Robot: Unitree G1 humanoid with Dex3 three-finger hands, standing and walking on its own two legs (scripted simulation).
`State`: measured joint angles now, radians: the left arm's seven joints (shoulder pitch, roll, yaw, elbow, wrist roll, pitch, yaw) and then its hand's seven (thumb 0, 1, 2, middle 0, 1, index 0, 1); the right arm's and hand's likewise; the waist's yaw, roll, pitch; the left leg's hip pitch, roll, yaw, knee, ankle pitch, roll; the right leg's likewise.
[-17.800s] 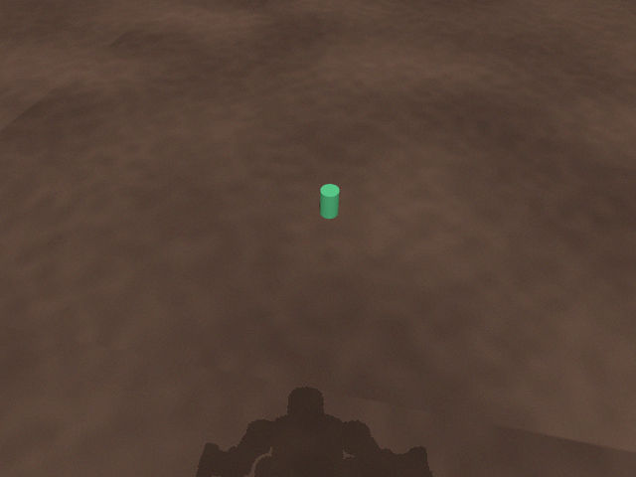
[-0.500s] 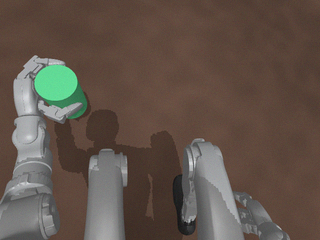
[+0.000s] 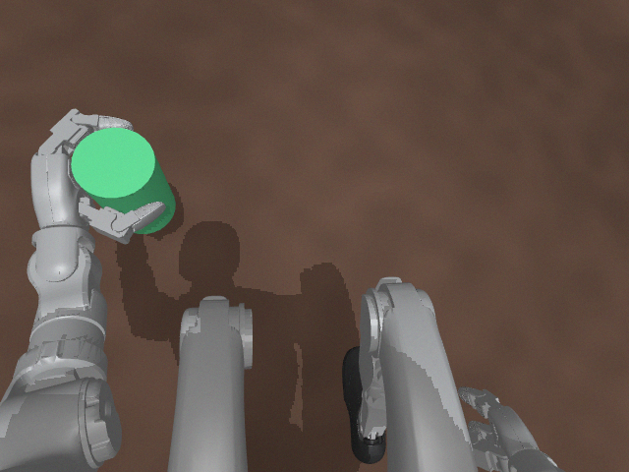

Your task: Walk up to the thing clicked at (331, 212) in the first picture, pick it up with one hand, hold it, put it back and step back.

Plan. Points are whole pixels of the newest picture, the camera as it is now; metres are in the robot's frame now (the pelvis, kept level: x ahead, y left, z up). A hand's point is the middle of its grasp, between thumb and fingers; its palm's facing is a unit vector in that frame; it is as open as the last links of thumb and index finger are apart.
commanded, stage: lift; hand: left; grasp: from the side
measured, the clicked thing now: (131, 186) +0.46 +0.21 -0.06
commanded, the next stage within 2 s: none
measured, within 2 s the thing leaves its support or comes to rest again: neither
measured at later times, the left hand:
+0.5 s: hand (79, 148) +0.43 +0.21 +0.09, palm faces +0.10 -1.00 -0.02, open 11.2 cm
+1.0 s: hand out of the picture +0.42 +0.19 +0.27, palm faces +0.13 -0.99 -0.02, open 11.2 cm
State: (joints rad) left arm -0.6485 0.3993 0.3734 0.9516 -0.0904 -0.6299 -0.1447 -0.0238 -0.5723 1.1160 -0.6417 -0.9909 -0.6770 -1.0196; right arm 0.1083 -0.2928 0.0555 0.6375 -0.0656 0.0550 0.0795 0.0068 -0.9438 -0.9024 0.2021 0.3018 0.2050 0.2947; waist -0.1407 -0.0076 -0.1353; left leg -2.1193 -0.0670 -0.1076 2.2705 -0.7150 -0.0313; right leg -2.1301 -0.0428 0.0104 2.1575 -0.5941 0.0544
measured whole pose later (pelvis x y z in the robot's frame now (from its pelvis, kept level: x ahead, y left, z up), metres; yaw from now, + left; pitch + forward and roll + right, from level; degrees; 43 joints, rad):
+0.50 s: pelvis +0.01 +0.00 +0.09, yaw +1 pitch +32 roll -4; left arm -0.43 0.31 0.30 0.59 -0.17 -0.43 -0.16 -0.02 -0.57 1.12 -0.63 -1.00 -0.67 -1.03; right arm 0.13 -0.28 0.01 0.57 0.02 0.03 0.02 0.01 -0.93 -0.90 0.20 0.30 0.20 0.29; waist -0.08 0.01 -0.20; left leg -1.86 -0.04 -0.09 2.00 -0.70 -0.03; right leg -1.88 -0.05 0.00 1.91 -0.59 0.05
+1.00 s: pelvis +0.05 +0.00 +0.24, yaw +1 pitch +23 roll -3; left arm -0.20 0.25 0.18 0.28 -0.18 -0.24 -0.04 -0.02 -0.57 1.12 -0.62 -1.01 -0.66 -1.04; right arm 0.16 -0.24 0.00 0.57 0.05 -0.02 -0.04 0.01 -0.91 -0.89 0.20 0.30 0.21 0.29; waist -0.04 0.01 -0.17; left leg -1.25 0.00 -0.08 1.48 -0.64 -0.02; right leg -1.27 -0.03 -0.01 1.40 -0.54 0.04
